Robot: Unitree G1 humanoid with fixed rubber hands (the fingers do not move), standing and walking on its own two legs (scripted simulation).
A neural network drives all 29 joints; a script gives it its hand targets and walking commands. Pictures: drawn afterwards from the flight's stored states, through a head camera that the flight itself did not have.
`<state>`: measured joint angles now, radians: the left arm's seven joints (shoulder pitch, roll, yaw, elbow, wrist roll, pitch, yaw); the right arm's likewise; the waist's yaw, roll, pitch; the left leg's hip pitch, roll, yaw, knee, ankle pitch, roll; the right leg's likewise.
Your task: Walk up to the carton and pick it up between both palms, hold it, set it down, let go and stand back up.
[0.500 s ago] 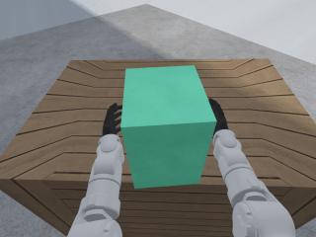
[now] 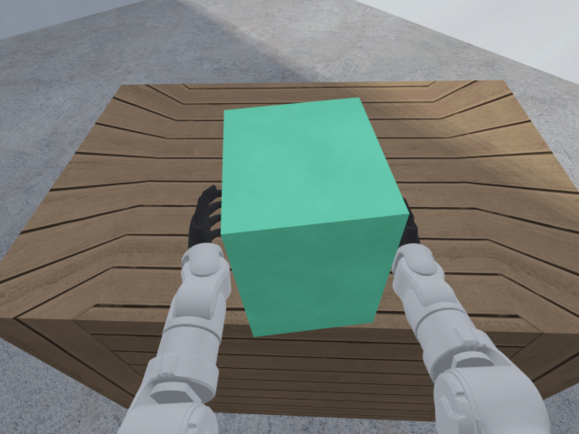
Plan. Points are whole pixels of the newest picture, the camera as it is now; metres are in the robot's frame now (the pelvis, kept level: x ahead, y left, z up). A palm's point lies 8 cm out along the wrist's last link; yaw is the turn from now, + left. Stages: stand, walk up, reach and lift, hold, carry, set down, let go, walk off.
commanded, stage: set down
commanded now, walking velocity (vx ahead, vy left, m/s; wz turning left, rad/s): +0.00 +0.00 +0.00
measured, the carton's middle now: (303, 223) +0.41 +0.00 +0.06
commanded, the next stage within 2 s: none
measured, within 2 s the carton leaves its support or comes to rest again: rests again in 0.04 s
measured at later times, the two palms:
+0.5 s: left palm (189, 300) +0.29 +0.15 +0.06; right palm (463, 280) +0.31 -0.21 +0.05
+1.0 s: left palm (193, 337) +0.24 +0.14 +0.06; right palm (491, 339) +0.23 -0.22 +0.04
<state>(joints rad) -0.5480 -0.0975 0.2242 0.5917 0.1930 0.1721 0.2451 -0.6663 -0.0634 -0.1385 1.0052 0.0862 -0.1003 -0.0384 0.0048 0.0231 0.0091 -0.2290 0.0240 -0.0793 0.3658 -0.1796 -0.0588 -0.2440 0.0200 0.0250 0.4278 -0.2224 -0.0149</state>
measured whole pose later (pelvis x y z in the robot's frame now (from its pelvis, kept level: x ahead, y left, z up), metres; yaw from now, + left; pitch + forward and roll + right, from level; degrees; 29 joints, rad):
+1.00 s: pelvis -0.03 -0.01 +0.00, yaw -1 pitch -3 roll +0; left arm -0.03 -0.08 -0.03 0.03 0.11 0.35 0.24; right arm -0.04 -0.27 0.02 0.37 0.29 0.01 0.07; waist 0.01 -0.06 0.01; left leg -0.17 0.04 -0.08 0.37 -0.15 -0.06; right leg -0.18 0.04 0.02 0.43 -0.19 -0.02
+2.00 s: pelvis -0.01 -0.01 +0.00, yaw +0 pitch -4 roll +1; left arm 0.28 0.02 -0.06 -0.09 0.07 0.35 0.15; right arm 0.34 -0.27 0.02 0.03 0.22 0.06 0.02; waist 0.01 -0.04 0.06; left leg -0.10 0.04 -0.08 0.37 -0.19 -0.06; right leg -0.12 0.04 0.02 0.43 -0.23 -0.03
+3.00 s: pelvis +0.01 -0.01 +0.00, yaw -1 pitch -3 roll +1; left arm 0.27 0.14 -0.04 0.34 0.07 0.15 0.05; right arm 0.29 -0.22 0.02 0.43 0.05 -0.09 0.00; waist 0.01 -0.03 0.08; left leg -0.10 0.04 -0.07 0.37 -0.21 -0.06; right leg -0.12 0.04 0.03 0.43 -0.25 -0.03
